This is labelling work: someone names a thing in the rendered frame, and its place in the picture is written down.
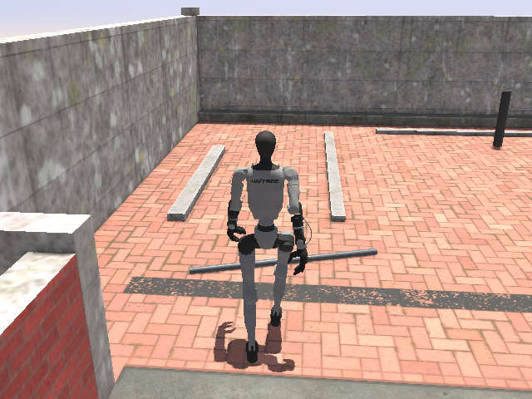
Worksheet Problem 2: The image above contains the robot right upper arm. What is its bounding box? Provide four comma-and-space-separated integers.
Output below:
283, 166, 300, 214

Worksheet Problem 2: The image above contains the robot left forearm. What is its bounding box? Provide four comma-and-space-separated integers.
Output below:
227, 200, 239, 229

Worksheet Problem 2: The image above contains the robot left upper arm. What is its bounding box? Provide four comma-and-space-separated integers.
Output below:
229, 167, 249, 211

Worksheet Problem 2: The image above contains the right robot thigh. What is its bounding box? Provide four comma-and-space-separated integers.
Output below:
273, 230, 294, 279

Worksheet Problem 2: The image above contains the robot right hand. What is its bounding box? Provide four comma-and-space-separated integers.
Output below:
288, 247, 308, 275

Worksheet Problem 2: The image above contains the robot left hand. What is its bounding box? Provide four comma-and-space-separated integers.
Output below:
227, 225, 246, 242

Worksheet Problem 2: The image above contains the robot right forearm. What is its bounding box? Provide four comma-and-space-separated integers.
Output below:
291, 202, 307, 249

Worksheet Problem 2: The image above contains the robot torso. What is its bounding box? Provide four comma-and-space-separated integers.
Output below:
246, 163, 285, 249

